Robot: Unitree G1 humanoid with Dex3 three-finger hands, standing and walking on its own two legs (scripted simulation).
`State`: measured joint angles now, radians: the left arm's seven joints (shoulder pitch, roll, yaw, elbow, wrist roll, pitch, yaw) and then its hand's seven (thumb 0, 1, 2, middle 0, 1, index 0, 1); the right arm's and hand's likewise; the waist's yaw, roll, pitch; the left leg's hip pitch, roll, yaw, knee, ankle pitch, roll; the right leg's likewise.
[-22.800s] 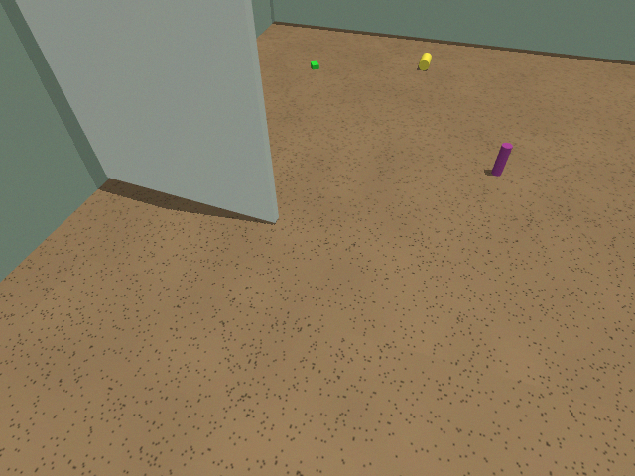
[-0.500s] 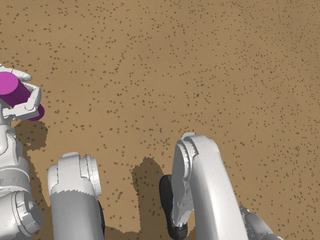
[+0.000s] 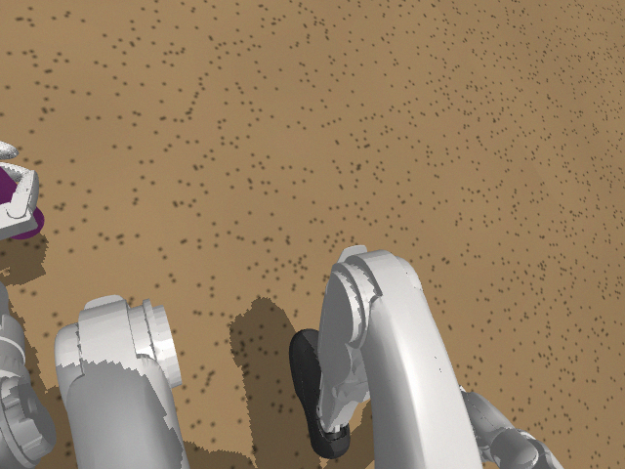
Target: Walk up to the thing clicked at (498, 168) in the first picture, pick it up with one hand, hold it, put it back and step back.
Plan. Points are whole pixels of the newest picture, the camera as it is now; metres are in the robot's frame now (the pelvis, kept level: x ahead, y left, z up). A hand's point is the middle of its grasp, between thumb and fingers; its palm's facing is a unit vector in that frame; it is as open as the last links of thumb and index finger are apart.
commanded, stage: lower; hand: left
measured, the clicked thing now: out of the picture +0.45 +0.28 -0.13
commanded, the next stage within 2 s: loosen in 1.18 s
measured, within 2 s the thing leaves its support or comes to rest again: rests again in 1.08 s
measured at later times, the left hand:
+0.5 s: hand (21, 201) +0.46 +0.27 -0.17, palm faces +0.30 -0.95 -0.03, open 6.2 cm
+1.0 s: hand (30, 205) +0.46 +0.26 -0.19, palm faces +0.31 -0.95 -0.03, open 6.2 cm
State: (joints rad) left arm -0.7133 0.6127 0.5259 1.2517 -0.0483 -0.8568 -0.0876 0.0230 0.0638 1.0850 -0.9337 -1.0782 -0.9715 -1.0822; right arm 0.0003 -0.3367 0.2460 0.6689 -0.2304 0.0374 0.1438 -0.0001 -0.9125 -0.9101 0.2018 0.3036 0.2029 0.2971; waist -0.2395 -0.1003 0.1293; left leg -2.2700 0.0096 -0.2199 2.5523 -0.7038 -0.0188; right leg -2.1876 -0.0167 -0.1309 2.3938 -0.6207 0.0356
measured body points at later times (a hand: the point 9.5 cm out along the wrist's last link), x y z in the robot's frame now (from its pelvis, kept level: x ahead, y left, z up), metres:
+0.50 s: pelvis +0.00 +0.01 -0.01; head +0.25 +0.15 +0.33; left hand +0.44 +0.32 -0.16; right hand +0.12 -0.27 -0.07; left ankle +0.08 +0.13 -0.27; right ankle +0.12 -0.12 -0.27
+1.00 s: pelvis -0.01 +0.01 -0.01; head +0.25 +0.16 +0.32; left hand +0.44 +0.31 -0.18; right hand +0.12 -0.25 -0.06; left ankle +0.08 +0.13 -0.27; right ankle +0.12 -0.12 -0.27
